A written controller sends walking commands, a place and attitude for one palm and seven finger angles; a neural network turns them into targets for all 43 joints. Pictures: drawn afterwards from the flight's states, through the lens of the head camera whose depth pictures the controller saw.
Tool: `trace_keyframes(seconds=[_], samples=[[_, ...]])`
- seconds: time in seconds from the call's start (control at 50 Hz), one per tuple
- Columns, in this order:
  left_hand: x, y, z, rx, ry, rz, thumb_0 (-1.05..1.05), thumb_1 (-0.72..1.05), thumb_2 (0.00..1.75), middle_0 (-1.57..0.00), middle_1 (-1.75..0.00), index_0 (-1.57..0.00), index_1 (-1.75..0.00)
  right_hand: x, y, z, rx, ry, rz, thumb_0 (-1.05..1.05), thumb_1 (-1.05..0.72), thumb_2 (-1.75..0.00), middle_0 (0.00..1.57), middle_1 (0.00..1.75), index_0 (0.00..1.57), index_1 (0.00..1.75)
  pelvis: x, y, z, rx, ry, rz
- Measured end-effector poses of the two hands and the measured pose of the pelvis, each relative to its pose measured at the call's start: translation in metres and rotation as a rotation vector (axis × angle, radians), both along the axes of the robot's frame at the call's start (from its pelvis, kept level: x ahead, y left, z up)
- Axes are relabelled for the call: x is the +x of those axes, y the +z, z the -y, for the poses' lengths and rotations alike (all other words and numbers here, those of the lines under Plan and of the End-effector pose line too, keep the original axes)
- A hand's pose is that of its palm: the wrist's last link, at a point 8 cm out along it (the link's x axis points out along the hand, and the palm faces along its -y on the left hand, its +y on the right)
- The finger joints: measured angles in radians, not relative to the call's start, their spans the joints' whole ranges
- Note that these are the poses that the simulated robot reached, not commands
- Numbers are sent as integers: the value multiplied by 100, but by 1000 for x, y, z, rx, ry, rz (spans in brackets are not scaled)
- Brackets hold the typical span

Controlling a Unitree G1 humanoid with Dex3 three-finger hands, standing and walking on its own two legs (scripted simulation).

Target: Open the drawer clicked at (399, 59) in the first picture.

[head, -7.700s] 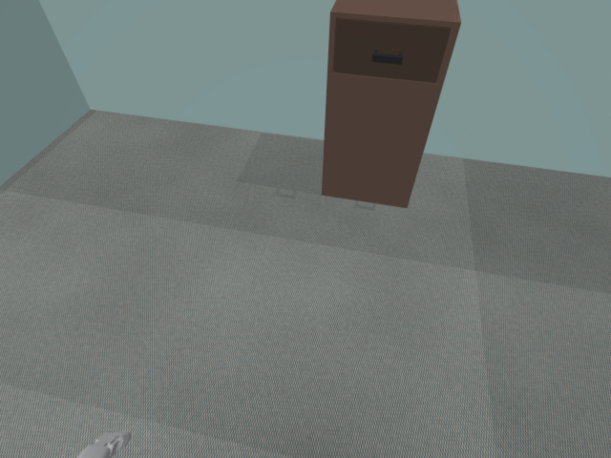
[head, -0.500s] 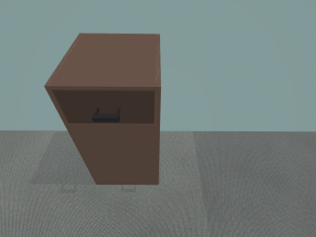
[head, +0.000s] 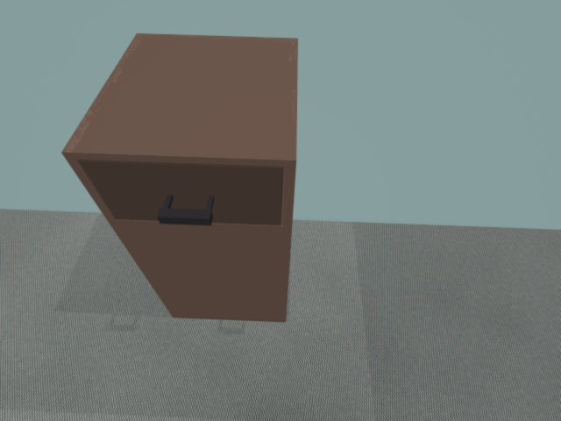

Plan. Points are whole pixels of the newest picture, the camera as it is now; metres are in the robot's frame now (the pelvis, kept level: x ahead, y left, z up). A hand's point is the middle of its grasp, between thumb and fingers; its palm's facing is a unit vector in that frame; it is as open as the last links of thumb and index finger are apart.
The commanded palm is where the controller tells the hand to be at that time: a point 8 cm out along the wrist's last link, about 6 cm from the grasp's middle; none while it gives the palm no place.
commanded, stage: come to a stop and stand still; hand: left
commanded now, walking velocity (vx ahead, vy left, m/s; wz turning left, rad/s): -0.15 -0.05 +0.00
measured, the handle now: (187, 208) +0.48 +0.22 -0.06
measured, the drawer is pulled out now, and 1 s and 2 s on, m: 0.00 0.00 0.00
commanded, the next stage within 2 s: look again from close up in 0.76 s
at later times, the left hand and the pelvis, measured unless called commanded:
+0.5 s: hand out of the picture +0.00 +0.17 -0.17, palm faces +0.10 -0.97 -0.22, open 7.3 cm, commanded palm none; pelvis -0.03 -0.02 +0.00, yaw +1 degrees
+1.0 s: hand out of the picture -0.03 +0.13 -0.17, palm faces +0.01 -0.98 -0.21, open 7.3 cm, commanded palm none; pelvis -0.02 -0.04 +0.00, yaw +0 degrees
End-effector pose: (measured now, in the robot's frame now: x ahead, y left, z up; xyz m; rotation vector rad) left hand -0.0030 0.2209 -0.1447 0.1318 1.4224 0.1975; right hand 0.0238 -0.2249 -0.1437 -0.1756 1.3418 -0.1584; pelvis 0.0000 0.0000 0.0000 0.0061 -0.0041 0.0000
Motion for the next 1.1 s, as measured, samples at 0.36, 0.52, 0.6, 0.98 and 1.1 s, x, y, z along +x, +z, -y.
trace_keyframes(seconds=[0.36,0.52,0.6,0.98,1.1], samples=[[29,19,24,56,-27,188,0,92,90,-20,-30,-20,-30,6,-5,42,51,13,18,1,-92,-90,19,30,20,30,-20,2,37,37,21,2],[-17,2,1,17,14,131,0,92,90,-20,-30,-20,-30,-13,3,23,14,37,61,1,-91,-90,19,30,20,30,-35,-3,17,2,19,4],[-37,-4,-7,-8,19,74,0,91,90,-20,-30,-20,-30,-42,7,5,13,26,28,1,-91,-90,19,30,20,30,-38,-1,8,2,18,11],[-37,7,46,5,-50,-6,2,93,90,-20,-30,-20,-30,-85,-17,9,127,-60,-141,1,-91,-90,20,30,20,30,-26,-4,36,-13,6,-31],[-21,0,47,6,-32,39,2,93,90,-20,-30,-20,-30,-44,-15,27,69,-33,-30,2,-92,-90,20,30,20,30,-13,-6,40,-17,18,-9]])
